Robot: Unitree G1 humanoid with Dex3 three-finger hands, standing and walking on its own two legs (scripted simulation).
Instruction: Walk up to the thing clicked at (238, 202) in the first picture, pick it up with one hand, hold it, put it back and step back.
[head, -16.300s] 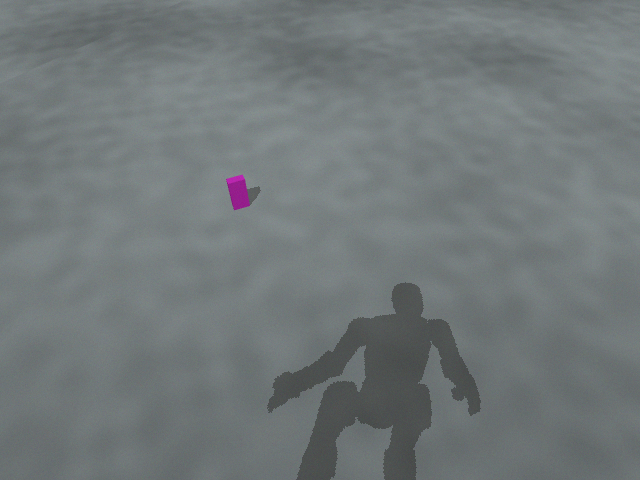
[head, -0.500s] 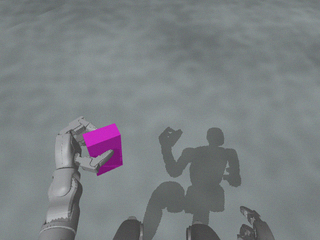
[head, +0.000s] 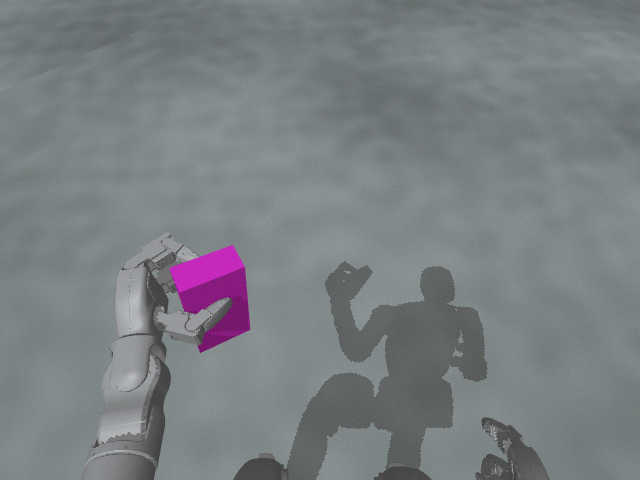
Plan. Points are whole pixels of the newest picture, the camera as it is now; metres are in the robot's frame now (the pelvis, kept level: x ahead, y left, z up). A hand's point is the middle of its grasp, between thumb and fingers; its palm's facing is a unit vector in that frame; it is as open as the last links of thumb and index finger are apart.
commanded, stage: hold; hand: left
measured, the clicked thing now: (215, 303) +0.32 +0.16 +0.02
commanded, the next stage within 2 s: crouch in 0.18 s
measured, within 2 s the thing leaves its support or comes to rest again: neither
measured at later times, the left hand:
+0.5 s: hand (193, 295) +0.32 +0.18 +0.04, palm faces +0.22 -0.98 +0.01, open 8.3 cm
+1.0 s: hand (218, 339) +0.36 +0.21 -0.20, palm faces +0.28 -0.96 -0.02, open 8.3 cm
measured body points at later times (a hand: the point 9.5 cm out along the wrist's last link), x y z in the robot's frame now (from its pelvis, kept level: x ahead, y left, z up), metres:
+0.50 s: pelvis -0.01 +0.00 +0.00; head +0.04 +0.01 +0.45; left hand +0.30 +0.23 +0.05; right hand +0.13 -0.24 -0.10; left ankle +0.01 +0.13 -0.69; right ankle +0.00 -0.13 -0.69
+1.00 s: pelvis -0.05 +0.00 -0.18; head +0.11 +0.02 +0.24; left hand +0.34 +0.26 -0.19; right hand +0.06 -0.26 -0.31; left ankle +0.01 +0.13 -0.69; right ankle +0.00 -0.13 -0.69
